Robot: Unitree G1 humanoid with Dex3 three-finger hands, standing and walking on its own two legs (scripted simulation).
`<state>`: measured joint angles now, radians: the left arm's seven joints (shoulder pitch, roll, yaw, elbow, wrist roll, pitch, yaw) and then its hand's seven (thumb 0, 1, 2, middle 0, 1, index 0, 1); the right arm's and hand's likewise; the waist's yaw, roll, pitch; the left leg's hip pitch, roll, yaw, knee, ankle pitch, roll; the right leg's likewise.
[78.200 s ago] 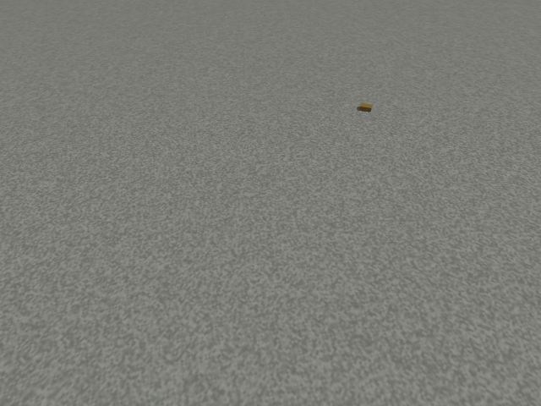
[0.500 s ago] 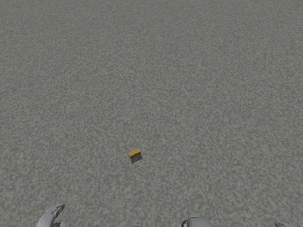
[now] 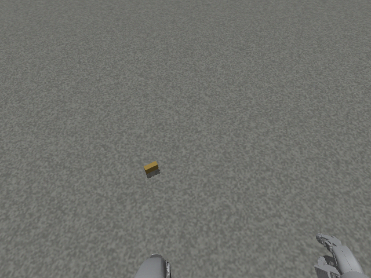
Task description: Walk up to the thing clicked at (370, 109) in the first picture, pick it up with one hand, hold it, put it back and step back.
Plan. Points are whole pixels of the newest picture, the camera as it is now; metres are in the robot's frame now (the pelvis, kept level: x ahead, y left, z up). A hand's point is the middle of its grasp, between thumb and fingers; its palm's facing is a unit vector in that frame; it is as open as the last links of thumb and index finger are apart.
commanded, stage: step back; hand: left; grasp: from above
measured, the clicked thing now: (151, 167) +0.74 +0.25 -0.72
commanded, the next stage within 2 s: stand in 1.86 s
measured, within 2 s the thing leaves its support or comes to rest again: neither
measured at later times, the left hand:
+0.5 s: hand out of the picture -0.03 +0.25 -0.13, palm faces +0.10 -0.94 -0.33, open 7.4 cm
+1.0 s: hand out of the picture -0.28 +0.21 -0.12, palm faces +0.10 -0.90 -0.42, open 7.4 cm
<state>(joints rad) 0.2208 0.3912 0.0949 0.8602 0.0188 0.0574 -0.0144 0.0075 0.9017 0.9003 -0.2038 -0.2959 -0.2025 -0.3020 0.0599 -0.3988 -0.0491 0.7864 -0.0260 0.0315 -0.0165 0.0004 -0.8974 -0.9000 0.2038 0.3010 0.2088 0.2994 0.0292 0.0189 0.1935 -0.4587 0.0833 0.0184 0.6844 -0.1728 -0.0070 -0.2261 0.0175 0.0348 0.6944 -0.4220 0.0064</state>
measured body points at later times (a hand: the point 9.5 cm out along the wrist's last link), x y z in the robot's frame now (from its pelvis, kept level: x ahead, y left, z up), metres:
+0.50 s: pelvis -0.16 -0.02 +0.02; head -0.11 +0.02 +0.46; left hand -0.04 +0.30 -0.10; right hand -0.07 -0.32 -0.09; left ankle -0.14 +0.10 -0.71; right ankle -0.15 -0.17 -0.63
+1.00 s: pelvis -0.29 -0.07 +0.01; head -0.27 -0.09 +0.46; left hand -0.28 +0.26 -0.10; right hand -0.19 -0.39 -0.12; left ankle -0.30 +0.06 -0.70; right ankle -0.28 -0.21 -0.71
